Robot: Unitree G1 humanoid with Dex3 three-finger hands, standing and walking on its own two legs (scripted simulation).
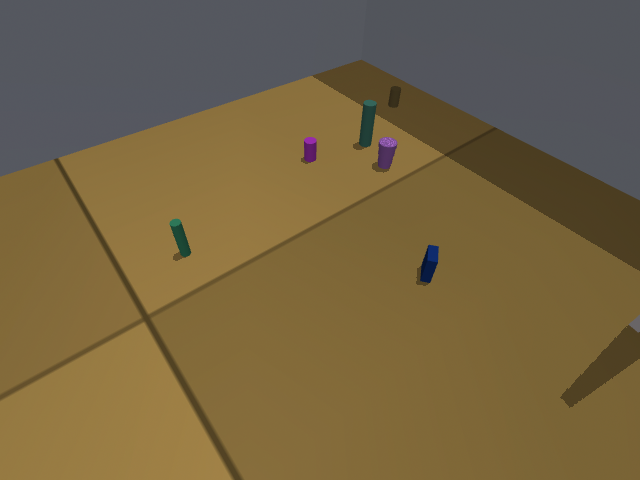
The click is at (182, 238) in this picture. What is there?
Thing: slim round
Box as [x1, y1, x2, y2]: [170, 219, 190, 256]
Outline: 173,219 170,221 170,226 181,255 186,256 190,253 190,250 180,220
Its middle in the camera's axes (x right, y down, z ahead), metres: -0.57 +0.00 +1.58
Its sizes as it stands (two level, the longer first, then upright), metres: 0.043 0.043 0.181
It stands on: the floor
